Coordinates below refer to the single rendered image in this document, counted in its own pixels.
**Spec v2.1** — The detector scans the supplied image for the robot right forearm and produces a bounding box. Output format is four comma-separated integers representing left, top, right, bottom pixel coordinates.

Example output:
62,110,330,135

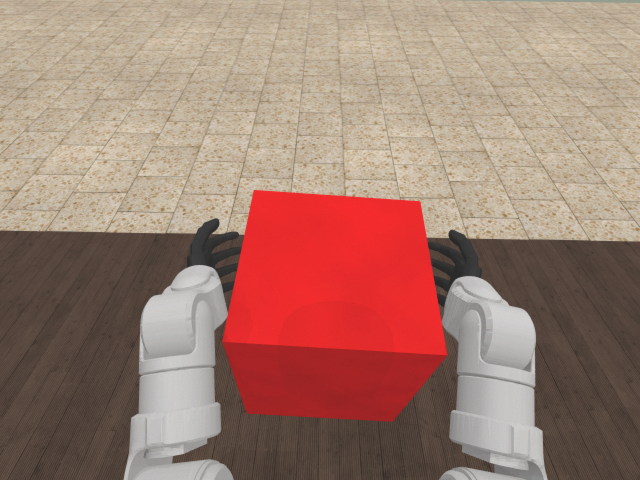
442,276,548,480

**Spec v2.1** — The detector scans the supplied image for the robot left upper arm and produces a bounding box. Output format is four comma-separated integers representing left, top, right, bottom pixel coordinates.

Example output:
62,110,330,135
133,459,234,480

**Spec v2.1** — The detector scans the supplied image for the robot right hand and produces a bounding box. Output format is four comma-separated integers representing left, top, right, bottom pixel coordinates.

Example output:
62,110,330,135
428,230,482,307

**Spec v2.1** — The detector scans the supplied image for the robot left forearm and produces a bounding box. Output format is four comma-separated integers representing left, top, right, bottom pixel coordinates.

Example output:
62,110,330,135
124,265,228,480

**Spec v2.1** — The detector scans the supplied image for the carton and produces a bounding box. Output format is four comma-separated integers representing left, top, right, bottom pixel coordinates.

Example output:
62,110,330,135
222,190,447,422

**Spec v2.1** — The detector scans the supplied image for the robot left hand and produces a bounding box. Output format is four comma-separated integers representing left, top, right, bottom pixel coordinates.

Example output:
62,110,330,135
187,218,242,293

